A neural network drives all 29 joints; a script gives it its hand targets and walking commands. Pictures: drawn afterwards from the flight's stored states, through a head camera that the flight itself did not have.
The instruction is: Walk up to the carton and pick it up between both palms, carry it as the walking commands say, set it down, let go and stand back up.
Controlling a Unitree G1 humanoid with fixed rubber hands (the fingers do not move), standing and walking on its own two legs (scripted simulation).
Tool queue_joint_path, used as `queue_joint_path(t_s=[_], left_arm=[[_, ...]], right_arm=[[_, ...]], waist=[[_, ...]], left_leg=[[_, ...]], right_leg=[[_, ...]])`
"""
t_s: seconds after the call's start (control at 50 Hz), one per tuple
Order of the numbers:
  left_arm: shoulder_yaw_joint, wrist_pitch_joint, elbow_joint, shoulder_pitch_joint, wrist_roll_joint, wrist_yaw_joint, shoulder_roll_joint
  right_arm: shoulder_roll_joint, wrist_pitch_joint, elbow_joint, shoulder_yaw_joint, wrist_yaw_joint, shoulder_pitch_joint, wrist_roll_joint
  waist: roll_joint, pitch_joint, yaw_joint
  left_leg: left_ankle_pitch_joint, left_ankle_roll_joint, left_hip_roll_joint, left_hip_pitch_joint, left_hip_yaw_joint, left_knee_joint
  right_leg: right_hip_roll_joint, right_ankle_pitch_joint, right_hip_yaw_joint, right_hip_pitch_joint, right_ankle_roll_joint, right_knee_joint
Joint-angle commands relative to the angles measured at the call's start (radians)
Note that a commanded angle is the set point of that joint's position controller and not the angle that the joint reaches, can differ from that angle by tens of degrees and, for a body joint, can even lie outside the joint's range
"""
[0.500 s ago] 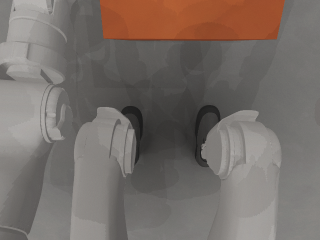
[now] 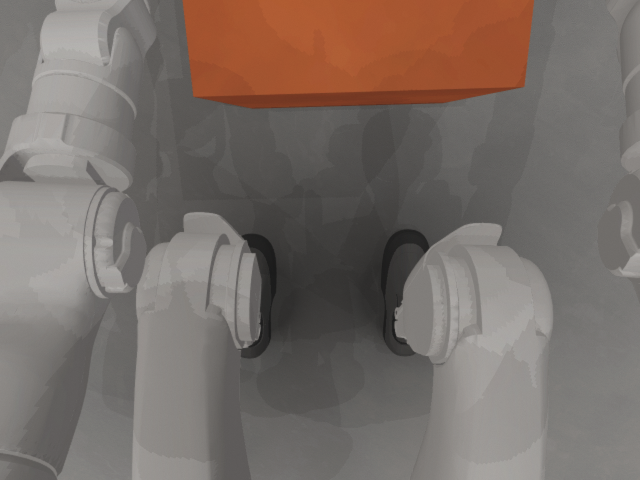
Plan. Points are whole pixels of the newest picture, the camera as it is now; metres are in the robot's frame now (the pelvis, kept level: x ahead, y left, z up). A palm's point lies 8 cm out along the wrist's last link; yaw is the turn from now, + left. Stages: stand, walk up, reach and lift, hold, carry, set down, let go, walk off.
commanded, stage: reach and lift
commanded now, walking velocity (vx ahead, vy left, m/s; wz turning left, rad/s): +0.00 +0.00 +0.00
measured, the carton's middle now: out of the picture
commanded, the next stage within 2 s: none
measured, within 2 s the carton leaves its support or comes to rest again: leaves its support in 1.32 s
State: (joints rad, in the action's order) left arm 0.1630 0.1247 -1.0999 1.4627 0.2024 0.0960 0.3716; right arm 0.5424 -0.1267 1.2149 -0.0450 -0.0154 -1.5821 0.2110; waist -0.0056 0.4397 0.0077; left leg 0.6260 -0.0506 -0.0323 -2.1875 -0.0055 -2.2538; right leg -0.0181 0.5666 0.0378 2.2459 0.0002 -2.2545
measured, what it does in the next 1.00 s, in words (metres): stands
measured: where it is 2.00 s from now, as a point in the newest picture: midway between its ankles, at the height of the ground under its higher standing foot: (326, 313)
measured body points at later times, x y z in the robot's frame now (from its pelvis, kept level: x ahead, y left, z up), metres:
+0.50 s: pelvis +0.01 +0.00 +0.01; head +0.39 -0.03 +0.23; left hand +0.58 +0.15 -0.17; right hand +0.59 -0.21 -0.17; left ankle +0.11 +0.13 -0.32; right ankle +0.12 -0.12 -0.32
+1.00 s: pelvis +0.00 +0.01 +0.00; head +0.38 -0.02 +0.23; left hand +0.58 +0.15 -0.18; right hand +0.58 -0.22 -0.17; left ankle +0.11 +0.13 -0.32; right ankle +0.12 -0.12 -0.32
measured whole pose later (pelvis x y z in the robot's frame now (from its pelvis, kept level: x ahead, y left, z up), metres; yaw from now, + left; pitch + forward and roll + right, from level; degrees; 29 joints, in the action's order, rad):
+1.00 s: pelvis +0.00 +0.01 +0.00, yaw +1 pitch +34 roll +2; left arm 0.27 0.18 -0.99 1.52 0.12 0.11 0.27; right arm 0.49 -0.18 1.13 -0.13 0.03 -1.60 0.13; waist -0.05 0.48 0.03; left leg 0.60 -0.03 -0.07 -2.22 0.00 -2.23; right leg 0.02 0.58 0.05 2.25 0.01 -2.24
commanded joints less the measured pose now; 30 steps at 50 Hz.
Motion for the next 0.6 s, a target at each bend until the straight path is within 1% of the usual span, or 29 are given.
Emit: queue_joint_path(t_s=[0.0,0.02,0.04,0.06,0.08,0.1,0.12,0.14,0.16,0.18,0.2,0.22,0.24,0.26,0.28,0.3,0.32,0.34,0.36,0.38,0.4,0.42,0.46,0.48,0.5,0.52,0.54,0.56,0.58], left_arm=[[-0.008,-0.035,0.127,0.377,-0.026,0.024,0.104],[-0.002,-0.043,0.18,0.447,-0.034,0.037,0.113],[-0.032,-0.036,0.116,0.396,-0.015,0.034,0.055],[-0.017,-0.048,0.241,0.458,-0.012,0.039,0.074],[-0.07,-0.043,0.208,0.492,0.004,0.041,0.055],[-0.116,-0.035,0.233,0.509,0.051,0.04,0.025],[-0.098,-0.031,0.189,0.503,0.042,0.053,0.047],[-0.146,-0.027,0.19,0.486,0.091,0.052,-0.019],[-0.138,-0.023,0.203,0.461,0.081,0.055,-0.006],[-0.131,-0.02,0.166,0.462,0.057,0.058,-0.006],[-0.104,-0.02,0.194,0.447,0.051,0.064,0.022],[-0.11,-0.019,0.152,0.417,0.029,0.072,0.031],[-0.117,-0.027,0.166,0.366,0.04,0.074,-0.018],[-0.137,-0.041,0.217,0.434,0.061,0.069,-0.048],[-0.135,-0.042,0.194,0.418,0.058,0.063,-0.053],[-0.116,-0.043,0.182,0.39,0.041,0.061,-0.059],[-0.115,-0.052,0.172,0.374,0.044,0.054,-0.069],[-0.091,-0.051,0.164,0.4,0.029,0.054,-0.047],[-0.121,-0.053,0.182,0.368,0.057,0.045,-0.085],[-0.116,-0.05,0.169,0.4,0.047,0.036,-0.1],[-0.09,-0.054,0.154,0.379,0.047,0.035,-0.079],[-0.127,-0.064,0.2,0.393,0.053,0.029,-0.116],[-0.102,-0.052,0.127,0.373,0.026,0.022,-0.096],[-0.106,-0.059,0.173,0.447,0.022,0.015,-0.117],[-0.089,-0.057,0.146,0.447,0.003,0.008,-0.161],[-0.126,-0.055,0.193,0.522,0.014,-0.01,-0.241],[-0.112,-0.063,0.221,0.54,0.021,-0.024,-0.22],[-0.129,-0.052,0.212,0.57,0.034,-0.034,-0.282],[-0.119,-0.039,0.163,0.543,0.014,-0.043,-0.343]], right_arm=[[0.135,0.043,-0.051,-0.091,0.024,-0.311,-0.013],[0.175,0.052,-0.085,-0.104,0.021,-0.375,-0.01],[0.169,0.055,-0.119,-0.111,0.017,-0.373,-0.028],[0.178,0.068,-0.219,-0.094,0.014,-0.399,-0.018],[0.205,0.069,-0.199,-0.099,0.009,-0.41,-0.004],[0.169,0.075,-0.185,-0.083,0.013,-0.443,0.01],[0.193,0.071,-0.157,-0.09,0.001,-0.409,-0.007],[0.142,0.072,-0.137,-0.048,0.005,-0.389,0.004],[0.142,0.076,-0.2,-0.049,0.006,-0.416,0.022],[0.146,0.072,-0.144,-0.028,0.0,-0.382,-0.006],[0.161,0.079,-0.19,-0.032,-0.008,-0.424,-0.007],[0.162,0.067,-0.174,-0.037,-0.01,-0.413,-0.006],[0.138,0.079,-0.191,-0.036,-0.019,-0.401,-0.022],[0.098,0.089,-0.218,-0.047,-0.026,-0.397,-0.023],[0.072,0.089,-0.214,-0.031,-0.035,-0.373,-0.032],[0.081,0.093,-0.203,-0.082,-0.041,-0.362,-0.055],[0.028,0.094,-0.238,-0.058,-0.049,-0.388,-0.05],[0.012,0.079,-0.141,-0.047,-0.047,-0.313,-0.051],[-0.03,0.08,-0.185,-0.005,-0.042,-0.329,-0.02],[-0.057,0.067,-0.139,-0.001,-0.031,-0.326,0.0],[-0.079,0.064,-0.161,0.021,-0.026,-0.331,-0.023],[-0.079,0.07,-0.168,-0.02,-0.022,-0.33,-0.026],[-0.056,0.061,-0.148,-0.025,-0.029,-0.352,-0.049],[-0.132,0.055,-0.14,-0.02,-0.016,-0.349,-0.054],[-0.157,0.057,-0.126,0.018,-0.008,-0.358,-0.031],[-0.254,0.054,-0.159,0.038,0.013,-0.411,-0.022],[-0.284,0.058,-0.201,0.048,0.024,-0.419,-0.027],[-0.271,0.054,-0.206,0.051,0.031,-0.47,-0.019],[-0.316,0.049,-0.167,0.06,0.034,-0.466,-0.037]], waist=[[-0.032,-1.024,0.02],[-0.051,-1.068,-0.001],[-0.074,-1.099,0.019],[-0.058,-1.187,0.001],[-0.101,-1.248,0.061],[-0.076,-1.322,0.071],[-0.054,-1.377,0.071],[-0.053,-1.402,0.12],[-0.048,-1.427,0.101],[-0.016,-1.375,0.099],[0.034,-1.399,0.066],[-0.015,-1.425,0.039],[0.045,-1.426,0.071],[0.041,-1.432,0.085],[0.071,-1.482,0.102],[0.015,-1.43,0.08],[0.061,-1.433,0.092],[0.05,-1.393,0.065],[0.091,-1.409,0.088],[-0.007,-1.318,0.045],[0.08,-1.33,0.045],[0.011,-1.268,0.051],[0.039,-1.281,0.073],[0.017,-1.226,0.027],[0.024,-1.194,-0.013],[0.003,-1.227,-0.003],[0.055,-1.201,0.006],[0.047,-1.278,0.065],[0.043,-1.23,0.025]], left_leg=[[-0.219,0.015,0.007,0.459,0.051,0.228],[-0.242,-0.005,0.015,0.491,0.043,0.199],[-0.313,0.002,0.009,0.628,0.036,0.205],[-0.348,0.007,0.001,0.655,0.019,0.188],[-0.397,-0.012,0.008,0.714,0.015,0.181],[-0.406,-0.009,-0.009,0.738,0.004,0.202],[-0.445,-0.01,-0.002,0.807,0.008,0.152],[-0.453,-0.016,-0.014,0.843,0.005,0.169],[-0.407,-0.006,-0.024,0.809,0.007,0.166],[-0.43,-0.004,-0.025,0.814,0.006,0.165],[-0.454,-0.004,-0.019,0.777,-0.008,0.154],[-0.456,-0.001,-0.021,0.814,0.021,0.145],[-0.505,-0.003,-0.038,0.76,0.016,0.145],[-0.512,-0.001,-0.038,0.739,0.017,0.142],[-0.547,-0.003,-0.045,0.74,0.019,0.152],[-0.5,-0.002,-0.053,0.674,0.013,0.162],[-0.486,0.002,-0.057,0.614,0.035,0.149],[-0.455,-0.006,-0.051,0.548,0.053,0.152],[-0.459,-0.008,-0.052,0.534,0.072,0.144],[-0.391,-0.014,-0.055,0.456,0.096,0.155],[-0.401,0.004,-0.045,0.471,0.076,0.15],[-0.422,0.011,-0.055,0.471,0.092,0.15],[-0.379,0.011,-0.04,0.494,0.079,0.149],[-0.344,0.003,-0.041,0.45,0.098,0.155],[-0.363,0.003,-0.042,0.425,0.104,0.154],[-0.363,0.012,-0.038,0.418,0.101,0.159],[-0.34,0.018,-0.047,0.383,0.087,0.15],[-0.314,0.004,-0.045,0.427,0.094,0.147],[-0.309,0.002,-0.042,0.388,0.083,0.157]], right_leg=[[0.011,-0.176,-0.059,-0.439,-0.007,0.202],[0.038,-0.192,-0.046,-0.447,-0.014,0.189],[0.016,-0.197,-0.08,-0.414,-0.003,0.21],[0.019,-0.216,-0.078,-0.419,-0.011,0.201],[0.017,-0.287,-0.075,-0.473,-0.011,0.194],[0.018,-0.3,-0.103,-0.511,-0.01,0.173],[0.028,-0.314,-0.094,-0.505,0.002,0.168],[0.028,-0.311,-0.105,-0.524,-0.002,0.176],[0.034,-0.292,-0.105,-0.534,0.001,0.152],[0.027,-0.292,-0.104,-0.507,0.009,0.157],[0.034,-0.338,-0.109,-0.59,0.013,0.134],[0.024,-0.336,-0.099,-0.591,0.022,0.156],[0.018,-0.4,-0.105,-0.619,0.024,0.159],[0.013,-0.42,-0.099,-0.644,0.019,0.156],[0.017,-0.498,-0.098,-0.75,0.034,0.159],[0.011,-0.454,-0.093,-0.695,0.021,0.157],[0.003,-0.48,-0.074,-0.747,0.028,0.178],[0.005,-0.492,-0.057,-0.779,0.015,0.176],[-0.001,-0.537,-0.065,-0.842,0.028,0.166],[-0.003,-0.484,-0.032,-0.821,0.005,0.183],[0.001,-0.508,-0.052,-0.823,0.021,0.162],[-0.008,-0.479,-0.031,-0.739,0.014,0.193],[-0.004,-0.454,-0.053,-0.779,0.027,0.187],[-0.007,-0.401,-0.03,-0.764,0.011,0.206],[-0.007,-0.433,-0.022,-0.768,0.01,0.21],[-0.012,-0.451,-0.01,-0.793,0.007,0.195],[-0.015,-0.446,-0.031,-0.783,0.009,0.189],[0.003,-0.408,-0.036,-0.828,0.009,0.193],[-0.005,-0.413,-0.034,-0.825,0.009,0.183]])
